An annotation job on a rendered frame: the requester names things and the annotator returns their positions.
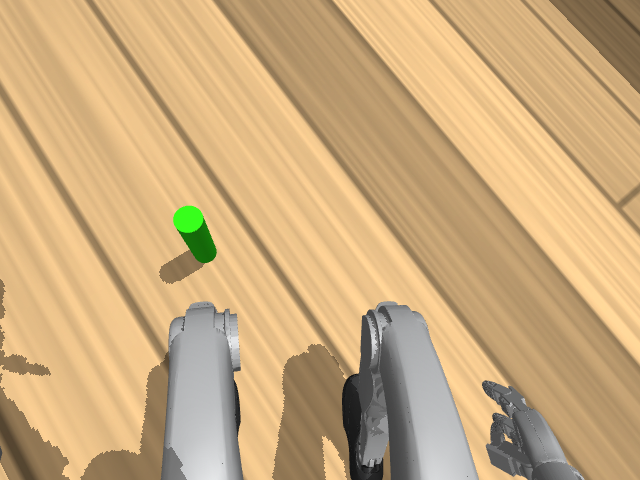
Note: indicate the right robot hand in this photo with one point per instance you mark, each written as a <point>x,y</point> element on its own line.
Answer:
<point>534,443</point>

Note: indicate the can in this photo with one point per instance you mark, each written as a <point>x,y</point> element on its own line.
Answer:
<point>191,225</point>

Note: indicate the right robot foot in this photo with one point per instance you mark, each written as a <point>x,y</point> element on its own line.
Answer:
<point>351,410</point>

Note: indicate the right robot arm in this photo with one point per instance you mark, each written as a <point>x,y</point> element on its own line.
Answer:
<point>556,471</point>

